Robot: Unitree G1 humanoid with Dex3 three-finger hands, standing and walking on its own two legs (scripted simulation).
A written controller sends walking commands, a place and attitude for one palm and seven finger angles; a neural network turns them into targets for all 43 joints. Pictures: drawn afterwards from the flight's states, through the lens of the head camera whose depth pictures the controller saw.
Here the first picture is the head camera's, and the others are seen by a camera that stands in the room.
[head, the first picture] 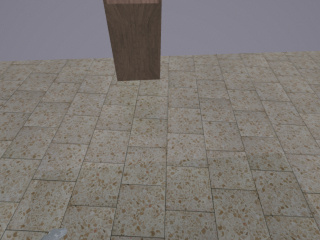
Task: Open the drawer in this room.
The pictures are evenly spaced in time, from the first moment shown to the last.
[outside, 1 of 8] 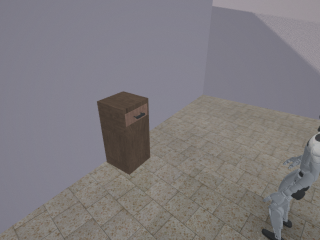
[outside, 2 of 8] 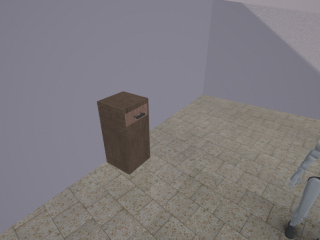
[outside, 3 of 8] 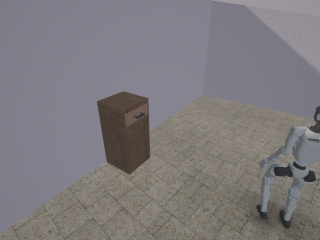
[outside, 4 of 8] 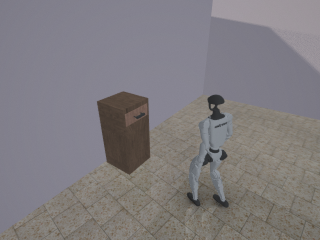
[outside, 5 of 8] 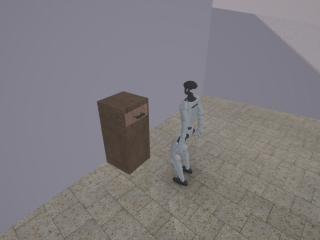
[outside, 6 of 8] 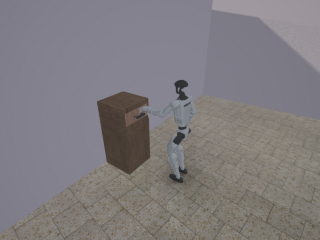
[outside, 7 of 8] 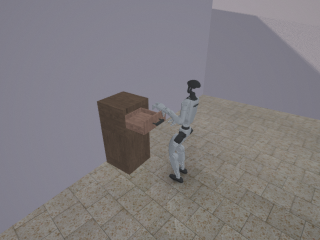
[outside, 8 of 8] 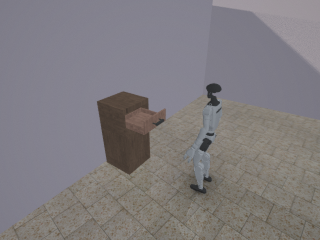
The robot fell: no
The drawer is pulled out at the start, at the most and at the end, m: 0.00 0.30 0.29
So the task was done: yes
